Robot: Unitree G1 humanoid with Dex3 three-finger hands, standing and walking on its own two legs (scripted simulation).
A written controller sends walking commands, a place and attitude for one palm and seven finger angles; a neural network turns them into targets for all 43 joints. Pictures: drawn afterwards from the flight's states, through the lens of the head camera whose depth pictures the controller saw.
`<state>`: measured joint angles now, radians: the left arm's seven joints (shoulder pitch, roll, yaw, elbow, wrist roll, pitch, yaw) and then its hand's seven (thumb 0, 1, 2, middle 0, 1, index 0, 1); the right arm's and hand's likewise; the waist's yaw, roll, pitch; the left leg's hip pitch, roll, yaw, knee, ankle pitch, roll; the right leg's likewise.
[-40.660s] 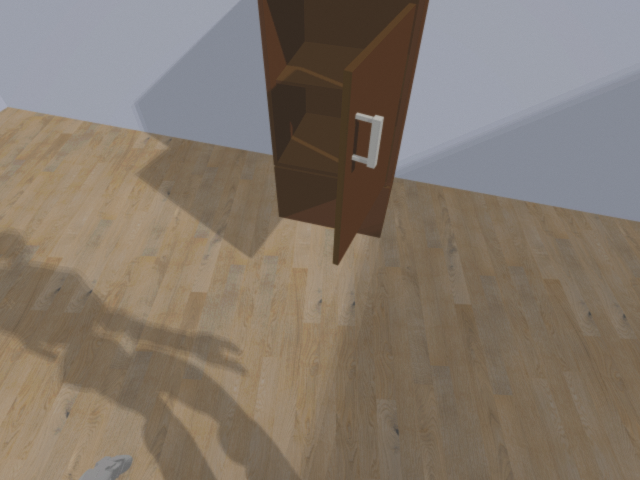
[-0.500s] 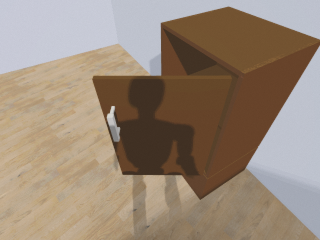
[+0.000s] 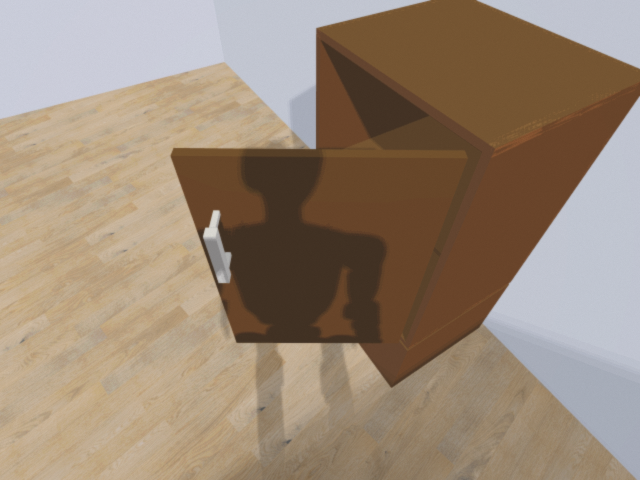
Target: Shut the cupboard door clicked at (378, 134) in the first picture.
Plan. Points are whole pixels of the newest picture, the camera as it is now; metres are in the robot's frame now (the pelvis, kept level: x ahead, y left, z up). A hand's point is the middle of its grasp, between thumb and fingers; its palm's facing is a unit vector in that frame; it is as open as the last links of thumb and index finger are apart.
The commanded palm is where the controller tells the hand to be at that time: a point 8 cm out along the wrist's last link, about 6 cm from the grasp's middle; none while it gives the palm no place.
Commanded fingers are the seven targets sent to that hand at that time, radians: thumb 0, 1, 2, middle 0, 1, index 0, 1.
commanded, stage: look again from close up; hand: left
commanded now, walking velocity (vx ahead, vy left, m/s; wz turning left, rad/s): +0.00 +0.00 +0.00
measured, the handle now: (220, 247) +0.46 +0.20 -0.03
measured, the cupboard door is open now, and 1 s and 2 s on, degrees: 58 58 58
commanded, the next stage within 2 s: raise the hand and make a fist in 0.38 s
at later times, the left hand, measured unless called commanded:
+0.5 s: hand out of the picture +0.04 +0.17 -0.18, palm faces +0.01 -0.98 -0.22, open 7.4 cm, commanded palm +0.12 +0.22 -0.07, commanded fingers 0.00 0.90 0.90 -0.22 -0.32 -0.22 -0.32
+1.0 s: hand out of the picture +0.12 +0.19 -0.08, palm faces +0.22 -0.97 -0.05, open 5.7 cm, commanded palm +0.13 +0.22 -0.06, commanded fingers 0.00 0.90 0.90 -0.68 -0.82 -0.68 -0.82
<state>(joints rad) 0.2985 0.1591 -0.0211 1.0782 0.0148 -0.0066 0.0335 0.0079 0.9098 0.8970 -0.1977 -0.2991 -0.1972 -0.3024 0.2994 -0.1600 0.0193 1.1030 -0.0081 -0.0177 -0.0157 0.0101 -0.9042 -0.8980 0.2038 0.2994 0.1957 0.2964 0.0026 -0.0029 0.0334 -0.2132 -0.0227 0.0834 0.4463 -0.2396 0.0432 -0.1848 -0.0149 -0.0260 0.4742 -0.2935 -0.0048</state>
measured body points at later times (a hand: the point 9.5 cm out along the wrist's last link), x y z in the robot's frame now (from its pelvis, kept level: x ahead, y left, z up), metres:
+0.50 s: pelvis +0.03 -0.01 +0.00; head +0.05 -0.01 +0.45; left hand +0.04 +0.22 -0.16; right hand +0.05 -0.24 -0.16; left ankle +0.00 +0.09 -0.74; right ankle -0.03 -0.11 -0.74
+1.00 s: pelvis -0.04 -0.04 -0.11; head +0.02 -0.03 +0.33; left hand +0.11 +0.24 -0.07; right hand +0.21 -0.28 -0.16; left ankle +0.00 +0.10 -0.74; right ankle -0.01 -0.11 -0.74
